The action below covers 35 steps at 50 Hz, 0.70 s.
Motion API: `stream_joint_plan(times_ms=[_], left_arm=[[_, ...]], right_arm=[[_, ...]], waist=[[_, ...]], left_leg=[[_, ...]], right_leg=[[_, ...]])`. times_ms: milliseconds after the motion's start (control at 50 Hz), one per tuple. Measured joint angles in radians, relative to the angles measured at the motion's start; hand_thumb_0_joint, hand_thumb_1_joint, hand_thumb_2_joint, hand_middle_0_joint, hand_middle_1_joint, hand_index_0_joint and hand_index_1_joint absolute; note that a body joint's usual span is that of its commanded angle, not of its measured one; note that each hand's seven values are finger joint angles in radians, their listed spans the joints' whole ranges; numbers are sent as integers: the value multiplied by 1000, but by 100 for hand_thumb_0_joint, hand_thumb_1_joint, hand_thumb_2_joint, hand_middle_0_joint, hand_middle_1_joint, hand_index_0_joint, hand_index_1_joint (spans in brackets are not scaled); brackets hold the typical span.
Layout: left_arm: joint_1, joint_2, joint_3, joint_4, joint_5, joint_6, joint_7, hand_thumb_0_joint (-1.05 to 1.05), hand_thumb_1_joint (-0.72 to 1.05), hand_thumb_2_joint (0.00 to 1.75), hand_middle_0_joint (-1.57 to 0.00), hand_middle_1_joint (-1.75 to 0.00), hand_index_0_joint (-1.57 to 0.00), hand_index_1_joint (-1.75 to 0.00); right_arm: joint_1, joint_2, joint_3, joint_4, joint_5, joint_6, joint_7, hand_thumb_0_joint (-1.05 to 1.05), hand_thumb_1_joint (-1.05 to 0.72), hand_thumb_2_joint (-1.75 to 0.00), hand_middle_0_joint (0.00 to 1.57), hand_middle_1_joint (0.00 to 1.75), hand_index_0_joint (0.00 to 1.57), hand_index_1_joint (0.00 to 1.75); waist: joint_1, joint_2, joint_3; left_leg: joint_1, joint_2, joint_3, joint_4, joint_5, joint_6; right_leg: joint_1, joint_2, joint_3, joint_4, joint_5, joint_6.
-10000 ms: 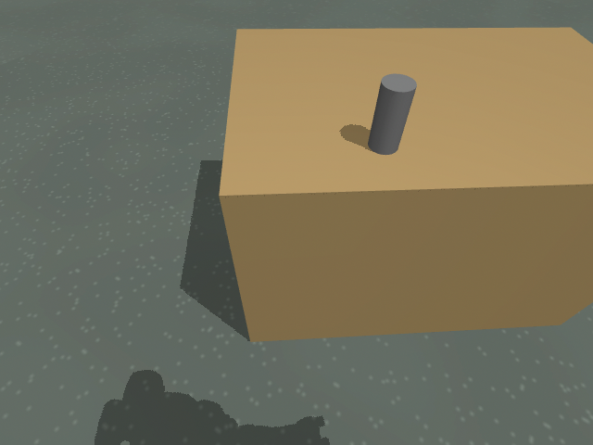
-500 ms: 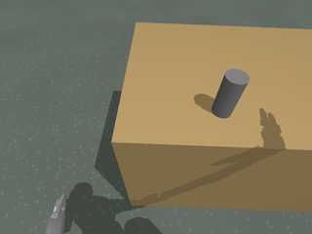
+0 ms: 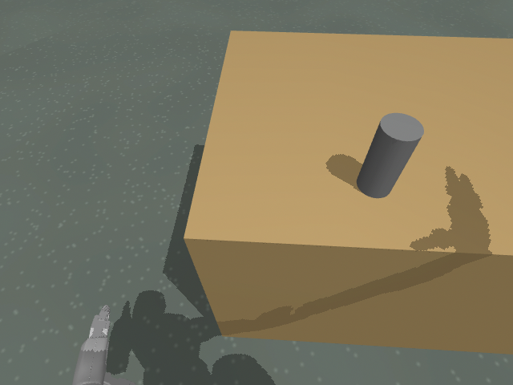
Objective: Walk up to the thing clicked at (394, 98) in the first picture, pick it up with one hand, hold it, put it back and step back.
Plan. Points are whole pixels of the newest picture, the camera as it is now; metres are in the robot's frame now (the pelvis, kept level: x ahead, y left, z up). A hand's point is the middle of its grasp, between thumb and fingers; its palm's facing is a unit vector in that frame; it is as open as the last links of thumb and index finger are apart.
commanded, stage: go down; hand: right
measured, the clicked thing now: (386, 158) +0.48 -0.20 +0.06
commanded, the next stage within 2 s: approach in 1.12 s
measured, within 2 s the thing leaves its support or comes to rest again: neither
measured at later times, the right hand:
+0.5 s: hand out of the picture +0.37 -0.39 +0.18, palm faces +0.21 +0.98 +0.01, open 17.6 cm
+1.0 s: hand out of the picture +0.39 -0.39 +0.18, palm faces +0.22 +0.98 +0.00, open 17.5 cm
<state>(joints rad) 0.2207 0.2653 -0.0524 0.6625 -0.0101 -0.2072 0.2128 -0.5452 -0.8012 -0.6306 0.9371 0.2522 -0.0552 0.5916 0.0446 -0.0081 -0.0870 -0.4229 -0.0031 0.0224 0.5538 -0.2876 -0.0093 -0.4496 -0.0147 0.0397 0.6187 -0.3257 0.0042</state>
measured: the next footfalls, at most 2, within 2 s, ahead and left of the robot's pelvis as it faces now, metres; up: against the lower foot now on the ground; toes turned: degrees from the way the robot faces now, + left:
none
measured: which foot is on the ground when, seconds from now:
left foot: down 0.00-1.00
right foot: down 0.00-1.00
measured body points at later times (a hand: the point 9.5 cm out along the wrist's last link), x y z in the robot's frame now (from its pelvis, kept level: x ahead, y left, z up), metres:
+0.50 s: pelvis -0.02 +0.00 -0.01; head +0.03 -0.02 +0.44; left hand +0.13 +0.26 -0.07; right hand +0.35 -0.44 +0.18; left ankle -0.01 +0.13 -0.73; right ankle -0.02 -0.12 -0.73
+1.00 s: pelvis +0.00 +0.00 -0.01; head +0.05 -0.02 +0.44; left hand +0.14 +0.26 -0.08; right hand +0.37 -0.44 +0.18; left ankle -0.01 +0.13 -0.73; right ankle -0.02 -0.12 -0.73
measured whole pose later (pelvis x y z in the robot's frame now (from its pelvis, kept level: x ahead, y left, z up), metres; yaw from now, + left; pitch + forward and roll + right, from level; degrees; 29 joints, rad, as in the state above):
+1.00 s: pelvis +0.00 +0.00 -0.01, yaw +0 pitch +12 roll +2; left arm 0.25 0.26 -0.07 0.58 0.00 -0.21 0.20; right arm -0.69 -0.92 -0.65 1.10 0.19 -0.07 0.59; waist 0.08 0.00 -0.10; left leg -0.51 -0.01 0.02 0.61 -0.30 -0.01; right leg -0.54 -0.02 0.04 0.69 -0.35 0.00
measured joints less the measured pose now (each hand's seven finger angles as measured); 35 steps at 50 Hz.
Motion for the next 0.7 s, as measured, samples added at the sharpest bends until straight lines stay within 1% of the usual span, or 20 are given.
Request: stream_joint_plan(times_ms=[140, 220, 320, 380, 520, 600, 700], left_arm=[[32, -1, 3, -73, -3, 3, -12, -1, -55, 7, -6, -5, -5, -6], [44, -10, -2, -72, 0, 10, -21, -1, -55, 7, -6, -5, -5, -6], [30, -15, -12, -41, 6, 5, -21, -1, -55, 7, -6, -5, -5, -6], [17, -13, -16, -31, 8, 4, -16, -1, -55, 7, -6, -5, -5, -6], [24, 1, -17, -77, 9, -9, -7, -1, -54, 7, -6, -5, -5, -6], [38, 2, -22, -93, 10, -13, -11, -1, -54, 7, -5, -5, -5, -5], [47, -5, -32, -95, 12, -13, -17, -1, -54, 7, -5, -5, -5, -5]], right_arm=[[-2, -11, -15, 19, -3, 13, 4, -1, 51, -5, 5, 4, 5, 4], [-13, -28, -18, 32, -14, 16, 2, -1, 51, -5, 5, 4, 5, 4], [-60, -50, -17, 61, -27, 4, 1, -1, 53, -5, 5, 5, 5, 5], [-93, -65, -16, 87, -35, -1, -2, -1, 55, -5, 4, 5, 5, 5], [-149, -111, -7, 162, -56, -4, -10, -1, 57, -5, 4, 5, 5, 5], [-160, -132, -7, 185, -68, -4, -11, -1, 59, -4, 4, 5, 5, 5], [-157, -143, -6, 193, -64, -15, -4, -1, 60, -4, 4, 5, 5, 5]], waist=[[6, 0, -10], [6, 7, -4], [9, 12, 11], [17, 13, 10], [38, 15, -3], [43, 15, -6], [40, 13, 3]], left_leg=[[2, 0, -5, 1, -1, -2], [-10, -3, -3, 8, 1, 0], [-36, -4, 3, 24, 5, 2], [-53, -4, 4, 33, 6, 1], [-70, -4, 0, 41, 7, -1], [-80, -6, -3, 44, 7, -2], [-95, -8, -2, 49, 5, -3]], right_leg=[[3, 0, -5, 3, -4, -2], [-10, -2, -3, 11, -2, 0], [-40, -4, 3, 30, 2, 1], [-57, -3, 5, 40, 3, 0], [-74, -3, 1, 51, 1, -2], [-85, -5, -1, 58, -3, -2], [-102, -7, -1, 68, -8, -3]])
